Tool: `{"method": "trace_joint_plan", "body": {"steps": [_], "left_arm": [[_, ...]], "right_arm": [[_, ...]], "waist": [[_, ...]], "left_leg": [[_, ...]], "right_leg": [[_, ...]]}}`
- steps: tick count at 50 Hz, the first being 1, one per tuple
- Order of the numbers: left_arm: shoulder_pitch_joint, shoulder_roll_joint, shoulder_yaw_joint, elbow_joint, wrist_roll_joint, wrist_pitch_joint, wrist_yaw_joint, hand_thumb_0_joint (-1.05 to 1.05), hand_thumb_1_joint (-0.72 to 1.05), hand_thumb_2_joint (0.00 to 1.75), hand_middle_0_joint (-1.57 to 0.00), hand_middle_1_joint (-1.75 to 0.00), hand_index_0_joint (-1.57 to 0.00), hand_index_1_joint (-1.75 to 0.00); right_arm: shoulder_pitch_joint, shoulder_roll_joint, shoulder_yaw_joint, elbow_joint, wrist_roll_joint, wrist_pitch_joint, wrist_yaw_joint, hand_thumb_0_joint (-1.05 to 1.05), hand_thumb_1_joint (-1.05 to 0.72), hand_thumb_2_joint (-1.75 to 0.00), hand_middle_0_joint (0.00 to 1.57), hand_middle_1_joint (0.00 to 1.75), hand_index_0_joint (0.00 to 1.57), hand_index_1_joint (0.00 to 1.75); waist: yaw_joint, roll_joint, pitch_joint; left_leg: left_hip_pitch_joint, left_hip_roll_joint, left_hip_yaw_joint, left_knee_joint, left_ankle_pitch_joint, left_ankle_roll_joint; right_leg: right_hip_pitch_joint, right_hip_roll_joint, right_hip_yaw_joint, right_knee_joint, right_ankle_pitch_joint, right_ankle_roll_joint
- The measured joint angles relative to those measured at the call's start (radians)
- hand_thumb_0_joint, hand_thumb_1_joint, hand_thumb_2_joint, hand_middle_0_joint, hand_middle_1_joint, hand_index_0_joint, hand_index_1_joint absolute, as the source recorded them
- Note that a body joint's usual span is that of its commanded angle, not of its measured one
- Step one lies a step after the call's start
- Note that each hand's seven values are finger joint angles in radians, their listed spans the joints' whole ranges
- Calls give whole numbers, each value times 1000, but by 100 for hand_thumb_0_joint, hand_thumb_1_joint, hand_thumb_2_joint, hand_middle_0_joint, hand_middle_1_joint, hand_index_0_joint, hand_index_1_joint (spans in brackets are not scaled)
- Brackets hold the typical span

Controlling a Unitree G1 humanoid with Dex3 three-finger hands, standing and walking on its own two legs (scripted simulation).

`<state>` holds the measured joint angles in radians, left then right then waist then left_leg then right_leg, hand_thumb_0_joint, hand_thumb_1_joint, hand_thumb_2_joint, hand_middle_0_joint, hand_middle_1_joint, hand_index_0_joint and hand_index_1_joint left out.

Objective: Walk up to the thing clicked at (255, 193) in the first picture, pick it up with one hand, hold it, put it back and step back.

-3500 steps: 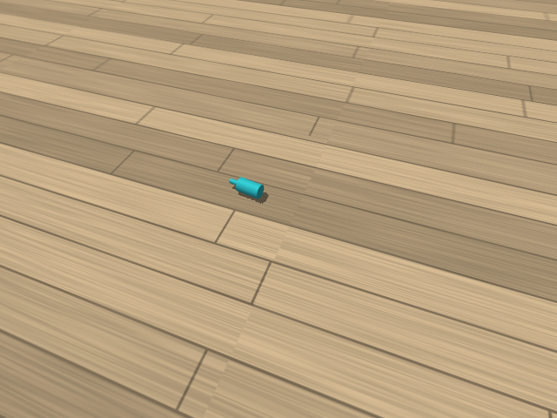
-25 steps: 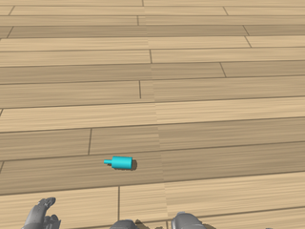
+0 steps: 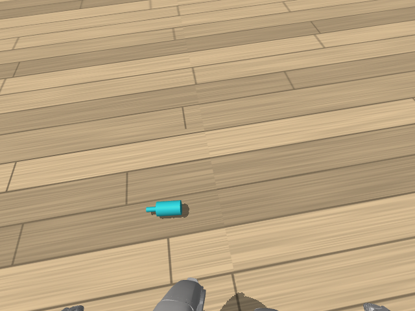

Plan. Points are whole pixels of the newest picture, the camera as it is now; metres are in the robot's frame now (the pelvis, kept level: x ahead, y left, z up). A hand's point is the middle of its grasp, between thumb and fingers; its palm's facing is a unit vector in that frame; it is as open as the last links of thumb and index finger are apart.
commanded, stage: step back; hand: left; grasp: from above
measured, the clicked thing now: (163, 208) +0.61 +0.30 -0.72
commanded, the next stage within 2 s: none
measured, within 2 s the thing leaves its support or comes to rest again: neither
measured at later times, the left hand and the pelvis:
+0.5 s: hand out of the picture -0.06 +0.27 -0.15, palm faces +0.05 -0.92 -0.39, open 7.4 cm; pelvis -0.15 -0.01 +0.00, yaw +2 degrees
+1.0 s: hand out of the picture -0.22 +0.25 -0.15, palm faces +0.10 -0.90 -0.42, open 7.4 cm; pelvis -0.33 -0.04 -0.01, yaw +7 degrees
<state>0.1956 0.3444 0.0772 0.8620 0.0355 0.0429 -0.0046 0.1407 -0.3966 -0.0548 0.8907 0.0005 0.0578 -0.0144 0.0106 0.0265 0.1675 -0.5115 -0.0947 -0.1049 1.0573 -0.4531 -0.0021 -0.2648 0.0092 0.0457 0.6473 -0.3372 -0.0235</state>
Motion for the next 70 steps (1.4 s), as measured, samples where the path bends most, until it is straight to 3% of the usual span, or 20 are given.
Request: {"method": "trace_joint_plan", "body": {"steps": [5, 9, 13, 16, 21, 25, 29, 31, 34, 37, 40, 45, 49, 52, 56, 59, 64, 66, 68, 70], "left_arm": [[-24, -2, 0, -39, 5, 0, 12, 1, 90, 90, -21, -30, -21, -30], [-62, 13, -6, -90, 2, -9, 20, 1, 90, 90, -21, -30, -21, -30], [-98, 44, -10, -106, -13, 5, 17, 1, 91, 90, -20, -30, -21, -30], [-96, 42, -4, -76, -16, 23, 25, 1, 91, 90, -20, -29, -21, -30], [-60, 47, 5, -56, -23, 18, 23, 1, 91, 90, -20, -29, -20, -30], [-35, 51, 9, -42, -17, 14, 18, 1, 91, 90, -20, -29, -20, -30], [-16, 50, 9, -23, -13, -1, 11, 1, 91, 90, -20, -29, -20, -30], [-14, 28, 9, -4, -2, -12, 10, 1, 91, 90, -20, -29, -20, -30], [8, 15, -6, -6, 3, -12, 0, 1, 91, 90, -20, -29, -21, -30], [6, 3, -9, -9, 7, -5, 7, 1, 91, 90, -21, -30, -21, -30], [-14, 4, -8, -32, 11, -6, 17, 1, 90, 90, -21, -30, -21, -30], [-70, 22, -11, -83, 8, -13, 31, 1, 90, 90, -21, -30, -21, -30], [-107, 54, -15, -88, -7, 2, 29, 1, 90, 90, -21, -30, -21, -30], [-103, 50, -9, -48, -12, 22, 35, 1, 91, 90, -20, -30, -21, -30], [-73, 55, 0, -20, -24, 22, 30, 1, 91, 90, -20, -29, -21, -30], [-46, 54, 0, -11, -18, 12, 23, 1, 91, 90, -20, -29, -20, -30], [6, 51, -9, 35, -7, -18, 11, 1, 91, 90, -20, -29, -20, -30], [11, 25, -8, 68, 6, -30, 9, 1, 91, 90, -20, -29, -20, -30], [37, 19, -13, 79, 14, -34, 2, 1, 91, 90, -20, -29, -21, -30], [52, 11, -16, 88, 12, -37, 3, 1, 91, 90, -20, -30, -21, -30]], "right_arm": [[50, -21, 6, 1, 7, -14, -6, 0, -90, -89, 21, 30, 20, 30], [63, -18, 8, 6, -2, -11, -5, 0, -90, -89, 21, 30, 20, 30], [47, 9, 2, 7, -22, -27, 3, 0, -91, -89, 21, 30, 20, 30], [41, 23, 11, -6, -30, -33, 17, 0, -90, -89, 21, 30, 20, 30], [18, 39, 19, -28, -31, -34, 6, 0, -90, -89, 21, 30, 20, 30], [-13, 35, 14, -65, -30, -40, 2, 0, -90, -89, 21, 30, 20, 30], [-40, 13, 12, -91, -25, -29, 6, 0, -90, -89, 21, 30, 20, 30], [-57, -9, 5, -85, -17, -16, 5, 0, -90, -89, 21, 30, 20, 30], [-45, -8, -4, -58, -6, 7, -7, 0, -90, -89, 21, 30, 20, 30], [-7, -17, -4, -45, 3, 3, -7, 0, -90, -89, 21, 30, 20, 30], [34, -21, 0, -33, -2, 0, -9, 0, -90, -89, 21, 30, 20, 30], [64, -13, 2, -10, -14, 5, -4, 0, -90, -89, 21, 30, 20, 30], [54, 12, -2, 0, -26, -5, 8, 0, -91, -89, 21, 30, 20, 30], [50, 21, 7, -1, -37, -4, 24, 0, -90, -89, 21, 30, 20, 30], [39, 35, 19, -4, -43, -5, 16, 0, -90, -89, 21, 30, 20, 30], [14, 31, 14, -24, -42, -9, 14, 0, -90, -89, 21, 30, 20, 30], [-29, 11, 10, -54, -37, -15, 19, 0, -90, -89, 21, 30, 20, 30], [-43, -5, 2, -44, -33, -9, 17, 0, -90, -89, 21, 30, 20, 30], [-27, 2, -1, -21, -29, 1, 13, 0, -90, -89, 21, 30, 20, 30], [-7, -2, -1, 0, -19, -1, 14, 0, -90, -89, 21, 30, 20, 30]], "waist": [[0, 2, -13], [-3, -10, 3], [-5, -69, 33], [-19, -61, 30], [-6, -58, 9], [2, -49, 15], [14, -29, 16], [5, 26, 26], [18, 16, 9], [19, 10, -5], [13, 9, -6], [2, -4, 17], [-3, -65, 42], [-20, -51, 33], [-13, -49, -1], [1, -40, -6], [24, -22, -23], [14, 34, -12], [32, 20, -38], [40, 12, -51]], "left_leg": [[75, -26, -15, 46, -24, -16], [198, 29, 38, -200, -47, -11], [287, 31, 90, -436, 94, 22], [261, 54, 78, -423, 113, 32], [235, 94, 87, -468, 178, 28], [191, 119, 102, -453, 207, 22], [121, 146, 117, -393, 219, -6], [82, 166, 75, -338, 196, -7], [12, 53, -14, -99, -13, 0], [-9, -22, -42, 94, -15, -4], [44, -24, -27, 96, -36, -16], [189, 33, 33, -177, -68, -15], [269, 24, 95, -386, 78, 20], [245, 51, 87, -378, 102, 34], [225, 85, 90, -443, 175, 30], [196, 104, 102, -462, 215, 30], [119, 139, 141, -415, 239, 12], [94, 161, 98, -365, 194, 11], [65, 99, 37, -273, 56, 5], [52, 48, -13, -167, 44, 3]], "right_leg": [[-36, -21, -25, -51, 66, 1], [-86, -36, -60, -28, 89, 7], [-151, -64, -46, 54, 81, 15], [-198, 33, 41, 274, -154, 5], [-201, 102, 86, 512, -183, 14], [-120, 70, 69, 405, -189, 39], [6, 17, 11, 81, -76, 24], [26, 43, -21, 19, -45, 15], [-18, 21, -12, 44, -23, -1], [-39, -7, -12, 10, 25, -1], [-67, -23, -30, -6, 62, 0], [-133, -53, -71, 14, 106, 8], [-197, -90, -51, 72, 112, 21], [-249, 11, 28, 300, -147, 13], [-249, 93, 72, 544, -164, 11], [-160, 76, 54, 466, -173, 30], [54, 14, -6, 18, -104, 14], [69, 48, -32, -20, -42, 3], [41, 35, -18, -1, -36, -11], [35, 17, -10, -16, -16, -10]]}}
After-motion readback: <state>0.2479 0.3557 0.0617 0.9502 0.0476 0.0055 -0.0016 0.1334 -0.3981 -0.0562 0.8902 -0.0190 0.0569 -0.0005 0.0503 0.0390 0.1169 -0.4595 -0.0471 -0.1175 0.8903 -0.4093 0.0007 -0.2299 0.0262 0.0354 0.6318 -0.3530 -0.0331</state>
